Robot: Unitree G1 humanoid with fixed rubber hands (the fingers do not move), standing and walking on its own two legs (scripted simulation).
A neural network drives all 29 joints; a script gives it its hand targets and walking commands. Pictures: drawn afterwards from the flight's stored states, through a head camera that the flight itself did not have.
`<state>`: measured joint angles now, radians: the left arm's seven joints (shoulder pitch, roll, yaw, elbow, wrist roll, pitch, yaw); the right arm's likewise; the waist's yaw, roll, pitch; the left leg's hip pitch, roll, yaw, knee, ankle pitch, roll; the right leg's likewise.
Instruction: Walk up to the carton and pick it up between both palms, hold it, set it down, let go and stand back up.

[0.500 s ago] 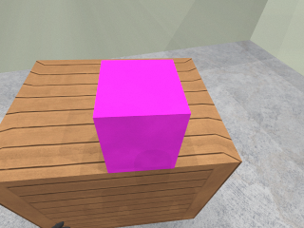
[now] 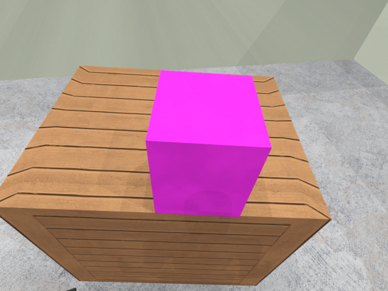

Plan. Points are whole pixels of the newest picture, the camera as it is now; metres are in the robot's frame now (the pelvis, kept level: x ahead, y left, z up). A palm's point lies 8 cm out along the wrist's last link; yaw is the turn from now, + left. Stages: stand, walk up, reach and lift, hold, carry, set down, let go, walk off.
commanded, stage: walk up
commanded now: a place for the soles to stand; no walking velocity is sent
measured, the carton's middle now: (201, 146) +0.42 -0.02 +0.08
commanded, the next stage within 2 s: stand in 1.40 s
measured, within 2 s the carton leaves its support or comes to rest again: neither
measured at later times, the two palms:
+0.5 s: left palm out of the picture +0.07 +0.28 -0.11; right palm out of the picture +0.10 -0.26 -0.09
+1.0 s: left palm out of the picture +0.05 +0.28 -0.11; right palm out of the picture +0.12 -0.25 -0.09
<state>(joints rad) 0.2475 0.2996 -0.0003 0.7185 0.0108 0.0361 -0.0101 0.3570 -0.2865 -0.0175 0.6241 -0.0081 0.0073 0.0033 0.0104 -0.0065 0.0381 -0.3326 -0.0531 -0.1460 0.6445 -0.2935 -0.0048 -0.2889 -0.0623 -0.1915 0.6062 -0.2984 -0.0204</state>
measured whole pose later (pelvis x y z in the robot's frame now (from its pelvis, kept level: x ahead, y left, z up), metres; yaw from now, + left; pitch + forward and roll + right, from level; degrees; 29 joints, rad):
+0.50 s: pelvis +0.00 +0.00 -0.01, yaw +3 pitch -2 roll -1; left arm 0.28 0.31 0.00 0.72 0.01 0.05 -0.01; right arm 0.36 -0.29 -0.03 0.60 -0.01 0.02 0.01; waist 0.01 -0.01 0.05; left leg -0.34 -0.08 -0.15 0.70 -0.31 0.00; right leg -0.28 -0.09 -0.22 0.67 -0.34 -0.02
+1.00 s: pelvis -0.01 +0.00 +0.00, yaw +5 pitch -1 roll -1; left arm 0.28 0.31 0.00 0.70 0.00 0.04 -0.01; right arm 0.30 -0.29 -0.01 0.63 0.00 0.02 0.00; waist 0.02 0.00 0.05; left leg -0.34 -0.10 -0.20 0.64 -0.26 0.00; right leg -0.28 -0.06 -0.18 0.61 -0.30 -0.02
